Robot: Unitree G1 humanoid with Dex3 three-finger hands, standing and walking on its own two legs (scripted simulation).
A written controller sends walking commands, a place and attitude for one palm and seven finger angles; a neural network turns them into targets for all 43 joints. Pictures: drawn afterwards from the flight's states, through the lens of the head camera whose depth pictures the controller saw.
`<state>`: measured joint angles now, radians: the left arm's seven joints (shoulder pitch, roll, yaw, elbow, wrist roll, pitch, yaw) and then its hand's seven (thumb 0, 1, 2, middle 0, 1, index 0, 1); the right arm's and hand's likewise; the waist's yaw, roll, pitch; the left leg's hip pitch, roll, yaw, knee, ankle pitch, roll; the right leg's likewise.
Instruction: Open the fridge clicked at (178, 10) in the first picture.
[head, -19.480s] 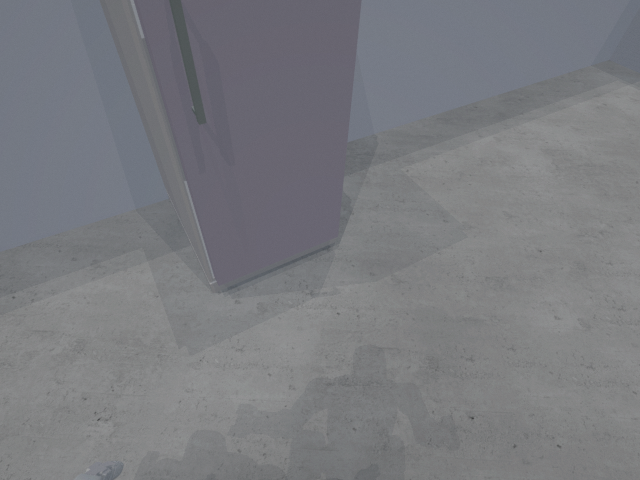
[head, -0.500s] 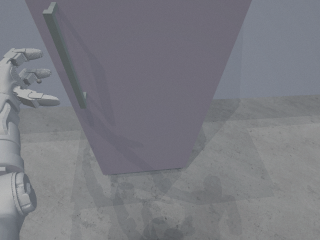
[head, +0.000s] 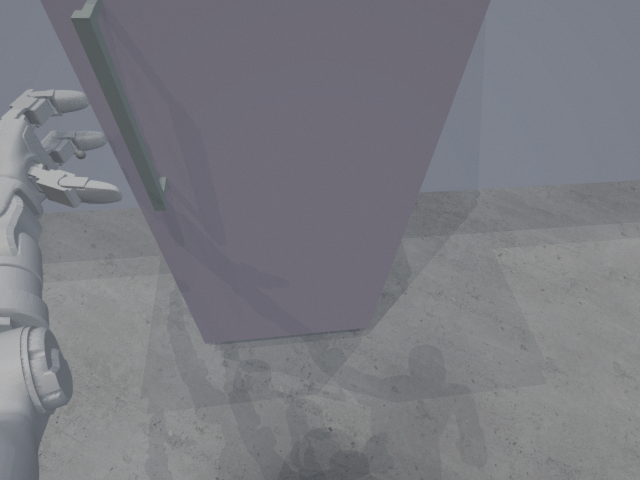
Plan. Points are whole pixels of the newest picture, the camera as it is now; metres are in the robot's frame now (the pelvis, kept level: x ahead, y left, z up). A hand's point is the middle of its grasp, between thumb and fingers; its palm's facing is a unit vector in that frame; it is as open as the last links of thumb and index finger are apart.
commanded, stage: feel for the door with the fingertips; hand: left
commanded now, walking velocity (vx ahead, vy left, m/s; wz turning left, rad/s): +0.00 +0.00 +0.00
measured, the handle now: (133, 122) +0.53 +0.24 +0.15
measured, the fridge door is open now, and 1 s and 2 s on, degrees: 0 0 0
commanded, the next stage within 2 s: slide the fingers in behind the handle in 0.82 s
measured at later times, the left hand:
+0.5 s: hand (107, 151) +0.46 +0.25 +0.15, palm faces +0.15 -0.99 +0.01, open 13.9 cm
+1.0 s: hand (101, 138) +0.48 +0.26 +0.16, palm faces +0.13 -0.99 +0.02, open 13.5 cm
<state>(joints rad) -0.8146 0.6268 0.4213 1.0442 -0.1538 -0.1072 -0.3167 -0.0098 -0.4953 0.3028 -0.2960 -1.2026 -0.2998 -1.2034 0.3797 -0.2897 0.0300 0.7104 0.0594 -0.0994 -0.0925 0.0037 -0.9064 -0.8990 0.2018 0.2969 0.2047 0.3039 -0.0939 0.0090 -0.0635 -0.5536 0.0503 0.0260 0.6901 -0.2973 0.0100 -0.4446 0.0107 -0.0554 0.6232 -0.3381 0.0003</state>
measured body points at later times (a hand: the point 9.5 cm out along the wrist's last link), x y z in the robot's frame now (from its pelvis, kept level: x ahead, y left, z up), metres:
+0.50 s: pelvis +0.01 +0.00 +0.00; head +0.04 +0.02 +0.45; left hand +0.45 +0.30 +0.16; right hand +0.06 -0.26 -0.11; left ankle +0.02 +0.11 -0.72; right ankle -0.02 -0.12 -0.72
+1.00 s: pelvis +0.00 +0.01 +0.00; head +0.06 +0.03 +0.44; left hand +0.47 +0.31 +0.16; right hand +0.01 -0.27 -0.11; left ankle +0.02 +0.11 -0.72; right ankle -0.02 -0.12 -0.72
